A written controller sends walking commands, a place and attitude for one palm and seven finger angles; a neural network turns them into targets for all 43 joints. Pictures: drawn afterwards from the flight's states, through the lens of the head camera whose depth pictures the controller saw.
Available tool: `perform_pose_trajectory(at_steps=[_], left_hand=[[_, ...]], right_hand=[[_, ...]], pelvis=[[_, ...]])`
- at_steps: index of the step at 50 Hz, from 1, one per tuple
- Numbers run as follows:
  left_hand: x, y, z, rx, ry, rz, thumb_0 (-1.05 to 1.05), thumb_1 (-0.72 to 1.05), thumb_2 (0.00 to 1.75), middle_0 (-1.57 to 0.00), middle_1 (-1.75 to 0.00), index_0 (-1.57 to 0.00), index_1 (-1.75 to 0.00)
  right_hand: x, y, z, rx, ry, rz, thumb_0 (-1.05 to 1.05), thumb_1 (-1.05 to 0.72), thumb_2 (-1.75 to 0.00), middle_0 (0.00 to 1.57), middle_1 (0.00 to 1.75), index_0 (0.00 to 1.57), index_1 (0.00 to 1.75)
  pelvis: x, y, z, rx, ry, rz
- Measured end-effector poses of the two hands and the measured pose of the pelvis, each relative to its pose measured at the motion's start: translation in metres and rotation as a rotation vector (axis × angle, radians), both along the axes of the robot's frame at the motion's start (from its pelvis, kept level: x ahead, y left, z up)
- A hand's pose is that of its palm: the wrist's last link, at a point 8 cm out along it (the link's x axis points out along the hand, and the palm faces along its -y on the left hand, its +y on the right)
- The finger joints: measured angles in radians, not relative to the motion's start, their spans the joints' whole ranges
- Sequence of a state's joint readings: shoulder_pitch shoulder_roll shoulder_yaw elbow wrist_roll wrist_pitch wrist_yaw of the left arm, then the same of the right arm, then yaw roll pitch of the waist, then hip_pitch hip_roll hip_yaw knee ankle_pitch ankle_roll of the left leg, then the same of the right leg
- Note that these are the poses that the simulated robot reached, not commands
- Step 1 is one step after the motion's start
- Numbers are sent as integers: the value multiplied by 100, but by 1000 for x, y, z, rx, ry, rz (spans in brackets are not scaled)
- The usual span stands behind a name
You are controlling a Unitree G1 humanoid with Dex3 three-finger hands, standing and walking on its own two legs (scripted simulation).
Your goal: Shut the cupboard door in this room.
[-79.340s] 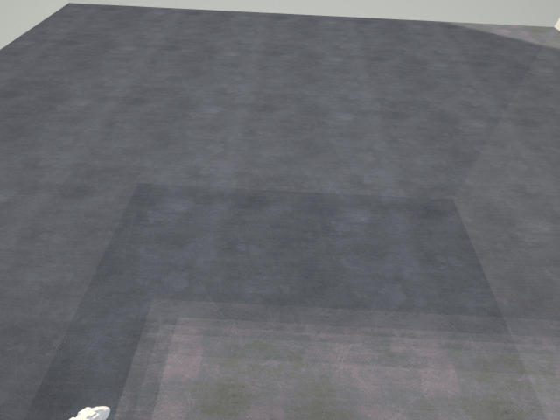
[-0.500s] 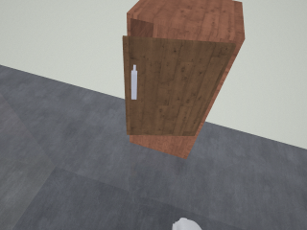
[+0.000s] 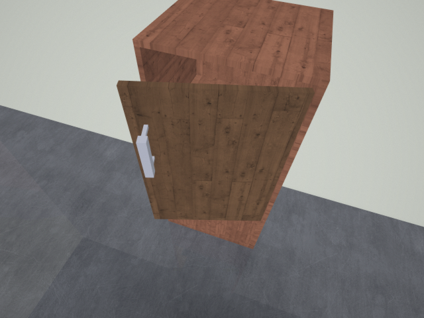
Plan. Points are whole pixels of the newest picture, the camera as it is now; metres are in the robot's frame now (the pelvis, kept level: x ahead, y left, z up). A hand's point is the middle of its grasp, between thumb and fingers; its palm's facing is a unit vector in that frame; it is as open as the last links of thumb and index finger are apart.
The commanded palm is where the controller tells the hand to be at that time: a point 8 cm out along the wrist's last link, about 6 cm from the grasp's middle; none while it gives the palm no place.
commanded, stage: come to a stop and stand still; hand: left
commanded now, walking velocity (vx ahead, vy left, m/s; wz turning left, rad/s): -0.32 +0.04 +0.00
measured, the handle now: (147, 151) +0.48 +0.20 -0.01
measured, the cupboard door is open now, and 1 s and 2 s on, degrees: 18 18 18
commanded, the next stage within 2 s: look again from close up in 1.48 s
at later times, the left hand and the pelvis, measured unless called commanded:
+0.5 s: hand out of the picture +0.02 +0.16 -0.16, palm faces +0.03 -0.96 -0.27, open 7.4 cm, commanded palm none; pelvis +0.00 -0.04 +0.01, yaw +0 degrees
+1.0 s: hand out of the picture -0.04 +0.17 -0.18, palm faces +0.05 -0.99 -0.16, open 7.4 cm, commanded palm none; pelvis -0.03 +0.00 +0.01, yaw +0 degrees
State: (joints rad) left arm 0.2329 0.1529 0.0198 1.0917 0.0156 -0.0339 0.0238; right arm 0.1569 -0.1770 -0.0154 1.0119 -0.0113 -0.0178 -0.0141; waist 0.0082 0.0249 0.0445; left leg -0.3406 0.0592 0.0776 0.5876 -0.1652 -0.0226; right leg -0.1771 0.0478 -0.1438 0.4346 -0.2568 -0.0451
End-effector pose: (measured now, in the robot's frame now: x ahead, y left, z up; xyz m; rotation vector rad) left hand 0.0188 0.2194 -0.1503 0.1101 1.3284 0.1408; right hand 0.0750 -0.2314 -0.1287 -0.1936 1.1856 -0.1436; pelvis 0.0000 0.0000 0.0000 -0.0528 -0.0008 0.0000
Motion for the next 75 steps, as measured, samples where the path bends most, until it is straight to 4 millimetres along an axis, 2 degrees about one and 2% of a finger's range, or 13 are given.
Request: perform_pose_trajectory(at_steps=[5, 8, 11, 17, 22, 27, 33, 43, 50, 55, 59, 65, 75], left_hand=[[3, -6, -5, -8, 48, 36, 1, 92, 90, -20, -30, -20, -30], [4, -4, -1, 10, 53, 44, 1, 92, 90, -20, -30, -20, -30], [5, 0, 5, 49, 47, 45, 1, 92, 90, -20, -30, -20, -30], [1, 1, 16, 136, 18, 28, 1, 91, 90, -20, -30, -20, -30], [-3, -10, 26, 130, 15, 7, 0, 91, 90, -20, -30, -20, -30], [-3, -17, 26, 96, -1, -6, 0, 90, 90, -20, -30, -20, -30], [-8, -13, 12, 46, -23, 18, 0, 90, 90, -20, -30, -20, -30], [-30, 3, 5, 5, 10, 16, 0, 91, 90, -20, -30, -20, -30], [-61, 4, 4, -7, 89, 20, 0, 91, 90, -20, -30, -20, -30], [-80, -2, 4, -20, 148, 27, 0, 91, 90, -20, -30, -20, -30], [-88, -8, 3, -35, 179, 28, 0, 91, 90, -20, -30, -20, -30], [-83, -16, 2, -50, 179, 24, 0, 90, 90, -20, -30, -20, -30], [-57, -18, 1, -35, 128, 6, 1, 91, 90, -20, -30, -20, -30]], right_hand=[[44, 15, 8, 13, -47, 41, 0, -91, -90, 20, 30, 20, 30], [55, 16, 5, 25, -51, 54, 0, -91, -90, 20, 30, 20, 30], [54, 9, -1, 37, -40, 53, 0, -91, -89, 20, 30, 20, 30], [33, -26, -17, 55, 4, 16, 0, -91, -89, 20, 30, 21, 30], [-1, -50, -13, 32, 78, -24, 0, -91, -89, 20, 30, 20, 30], [-35, -59, -6, 4, 139, -41, 0, -91, -90, 20, 30, 20, 30], [-70, -47, -5, -33, 178, -31, 0, -91, -90, 20, 30, 20, 30], [-112, 7, 1, 20, 217, -42, 0, -91, -90, 20, 30, 20, 30], [-126, 29, -2, 56, 240, -65, 0, -91, -89, 20, 30, 20, 30], [-129, 33, -2, 58, 247, -80, 0, -91, -89, 20, 30, 20, 30], [-127, 32, -2, 50, 246, -88, 0, -91, -89, 20, 30, 20, 30], [-122, 28, -1, 38, 238, -93, 0, -91, -90, 20, 30, 20, 30], [-113, 24, -3, 40, 221, -98, 0, -91, -90, 20, 30, 20, 30]], pelvis=[[17, -3, 2, 38, -12, 1], [17, -5, 2, 57, -11, 3], [13, -11, 1, 66, -13, 2], [4, -33, -5, 70, -18, 11], [0, -40, 3, 81, -13, 11], [-6, -39, 9, 89, -5, 7], [-18, -24, 3, 52, -13, 26], [-31, -6, 9, 50, -37, 9], [-32, 3, 10, 54, -29, 3], [-30, 6, 10, 54, -25, -4], [-27, 7, 10, 53, -24, -8], [-24, 5, 9, 51, -24, -12], [-18, 0, 9, 50, -29, -13]])
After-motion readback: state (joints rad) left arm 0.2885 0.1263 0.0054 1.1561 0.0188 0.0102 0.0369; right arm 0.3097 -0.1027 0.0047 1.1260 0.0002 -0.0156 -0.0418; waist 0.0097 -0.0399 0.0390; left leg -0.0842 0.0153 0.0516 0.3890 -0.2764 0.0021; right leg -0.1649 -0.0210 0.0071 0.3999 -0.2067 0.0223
